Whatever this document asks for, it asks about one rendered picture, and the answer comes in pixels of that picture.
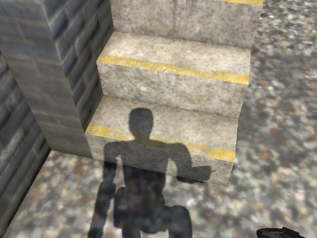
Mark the robot right hand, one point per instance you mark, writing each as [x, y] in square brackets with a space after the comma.
[278, 233]

